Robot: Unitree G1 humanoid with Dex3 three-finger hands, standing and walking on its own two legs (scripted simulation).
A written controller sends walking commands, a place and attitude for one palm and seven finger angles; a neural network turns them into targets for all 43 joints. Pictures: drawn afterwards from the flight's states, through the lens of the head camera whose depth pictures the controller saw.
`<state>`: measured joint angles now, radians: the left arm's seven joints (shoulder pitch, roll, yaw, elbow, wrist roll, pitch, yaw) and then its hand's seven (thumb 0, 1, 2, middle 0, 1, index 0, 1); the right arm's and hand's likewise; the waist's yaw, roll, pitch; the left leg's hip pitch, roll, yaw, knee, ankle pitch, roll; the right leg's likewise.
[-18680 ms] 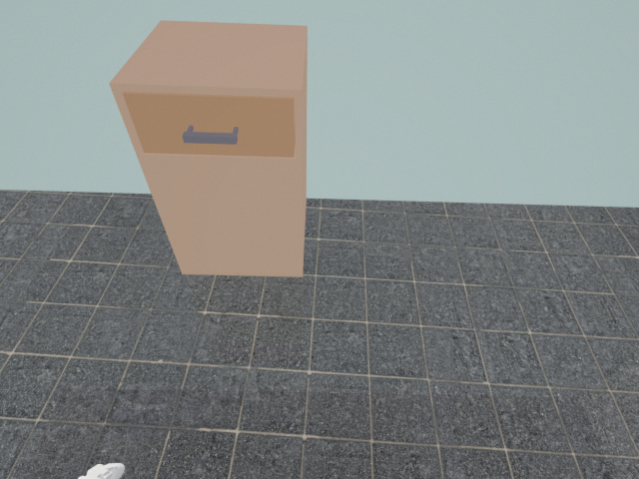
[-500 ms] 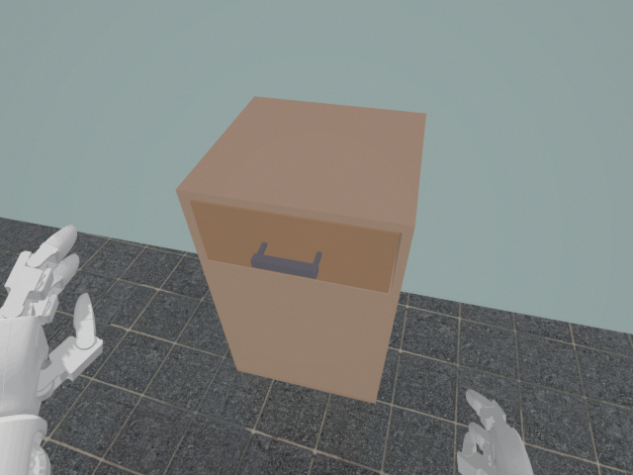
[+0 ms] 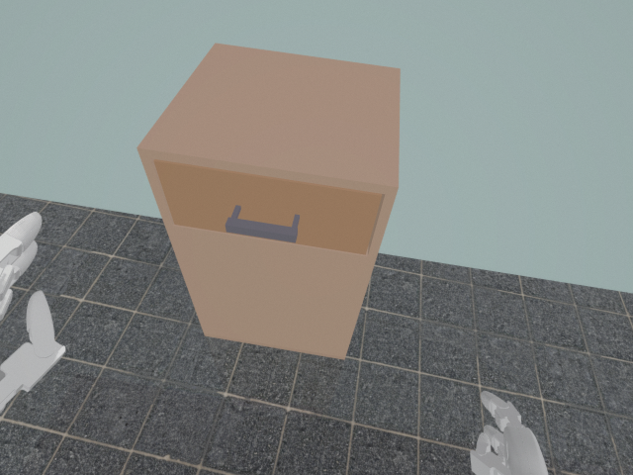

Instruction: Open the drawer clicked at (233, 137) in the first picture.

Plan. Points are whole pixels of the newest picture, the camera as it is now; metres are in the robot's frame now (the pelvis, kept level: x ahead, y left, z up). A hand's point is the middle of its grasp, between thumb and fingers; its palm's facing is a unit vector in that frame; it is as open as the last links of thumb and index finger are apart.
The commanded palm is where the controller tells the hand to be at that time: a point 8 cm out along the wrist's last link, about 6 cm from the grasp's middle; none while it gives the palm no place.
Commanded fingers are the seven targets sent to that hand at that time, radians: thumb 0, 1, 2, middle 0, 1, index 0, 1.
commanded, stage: step back with the hand held close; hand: left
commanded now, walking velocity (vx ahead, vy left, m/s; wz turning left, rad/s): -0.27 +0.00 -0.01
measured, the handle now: (264, 222) +0.57 +0.12 -0.10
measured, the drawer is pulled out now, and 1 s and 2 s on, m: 0.00 0.00 0.00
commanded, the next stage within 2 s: stop stepping back and stand still in 0.72 s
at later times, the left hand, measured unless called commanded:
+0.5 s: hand out of the picture +0.09 +0.24 +0.16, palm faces +0.37 -0.78 -0.50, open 7.4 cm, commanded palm +0.03 +0.28 +0.18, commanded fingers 0.00 0.90 0.90 -0.20 -0.30 -0.20 -0.30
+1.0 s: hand out of the picture -0.02 +0.22 +0.16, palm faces +0.36 -0.81 -0.46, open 7.4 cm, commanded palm -0.08 +0.26 +0.18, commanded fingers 0.00 0.90 0.90 -0.20 -0.30 -0.20 -0.30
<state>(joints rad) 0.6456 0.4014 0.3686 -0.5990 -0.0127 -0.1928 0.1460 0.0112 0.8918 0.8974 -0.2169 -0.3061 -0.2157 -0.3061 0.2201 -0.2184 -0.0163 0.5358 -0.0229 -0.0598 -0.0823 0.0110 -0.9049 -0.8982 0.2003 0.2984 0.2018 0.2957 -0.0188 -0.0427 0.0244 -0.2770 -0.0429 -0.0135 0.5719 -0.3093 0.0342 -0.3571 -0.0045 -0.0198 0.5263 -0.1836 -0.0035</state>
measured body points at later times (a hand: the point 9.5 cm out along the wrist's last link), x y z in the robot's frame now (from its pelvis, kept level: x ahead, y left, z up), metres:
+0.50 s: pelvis -0.09 +0.00 +0.00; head -0.08 +0.01 +0.45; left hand +0.07 +0.28 +0.19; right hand +0.08 -0.24 -0.07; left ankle -0.04 +0.11 -0.73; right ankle -0.06 -0.11 -0.73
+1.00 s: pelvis -0.22 -0.01 +0.00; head -0.19 +0.01 +0.45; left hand -0.05 +0.27 +0.19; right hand -0.04 -0.22 -0.07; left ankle -0.11 +0.11 -0.73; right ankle -0.28 -0.11 -0.74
